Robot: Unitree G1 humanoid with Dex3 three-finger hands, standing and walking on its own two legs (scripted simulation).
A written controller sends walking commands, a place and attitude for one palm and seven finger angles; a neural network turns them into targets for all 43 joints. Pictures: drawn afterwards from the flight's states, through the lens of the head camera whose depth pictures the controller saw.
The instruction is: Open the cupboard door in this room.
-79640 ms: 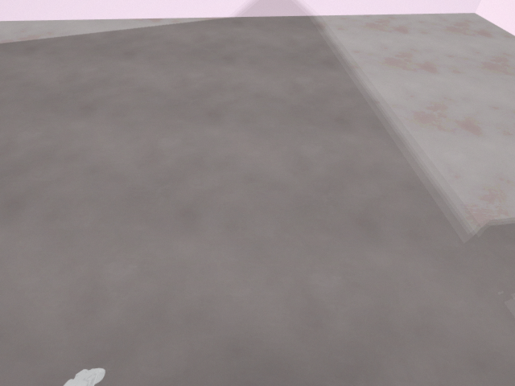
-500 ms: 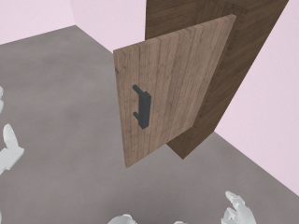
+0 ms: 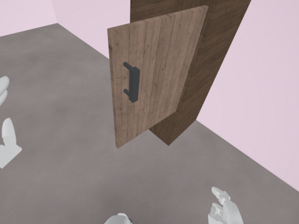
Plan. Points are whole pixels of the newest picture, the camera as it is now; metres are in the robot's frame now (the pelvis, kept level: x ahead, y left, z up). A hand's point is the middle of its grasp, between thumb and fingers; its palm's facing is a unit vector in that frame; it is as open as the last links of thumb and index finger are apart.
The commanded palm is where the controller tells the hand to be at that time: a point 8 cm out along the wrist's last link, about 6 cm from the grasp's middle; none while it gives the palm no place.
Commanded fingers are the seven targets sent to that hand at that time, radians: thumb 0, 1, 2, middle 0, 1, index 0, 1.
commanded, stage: stop stepping back and stand still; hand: left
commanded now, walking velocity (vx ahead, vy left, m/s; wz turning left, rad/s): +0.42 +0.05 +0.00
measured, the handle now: (130, 82) +0.52 +0.13 +0.09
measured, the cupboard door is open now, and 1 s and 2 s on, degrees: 84 84 84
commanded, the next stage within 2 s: let the arm hang, fingers relaxed in 1.62 s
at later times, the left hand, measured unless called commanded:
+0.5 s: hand out of the picture +0.07 +0.30 +0.21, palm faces +0.56 -0.74 -0.38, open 7.5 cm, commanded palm -0.01 +0.32 +0.20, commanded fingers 0.00 0.90 0.90 -0.20 -0.30 -0.20 -0.30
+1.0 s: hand out of the picture +0.06 +0.24 +0.18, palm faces +0.46 -0.73 -0.51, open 7.4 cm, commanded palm +0.00 +0.28 +0.20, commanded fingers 0.00 0.90 0.90 -0.20 -0.30 -0.20 -0.30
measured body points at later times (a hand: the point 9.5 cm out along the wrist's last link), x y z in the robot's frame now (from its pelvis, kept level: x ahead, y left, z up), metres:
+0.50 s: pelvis -0.13 +0.02 +0.01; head -0.15 +0.03 +0.46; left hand +0.03 +0.33 +0.22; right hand +0.02 -0.23 -0.07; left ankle -0.15 +0.15 -0.72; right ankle -0.07 -0.08 -0.69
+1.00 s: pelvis -0.13 -0.03 +0.02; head -0.12 -0.05 +0.47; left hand +0.03 +0.28 +0.21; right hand +0.04 -0.28 -0.07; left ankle -0.09 +0.11 -0.67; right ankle -0.11 -0.09 -0.72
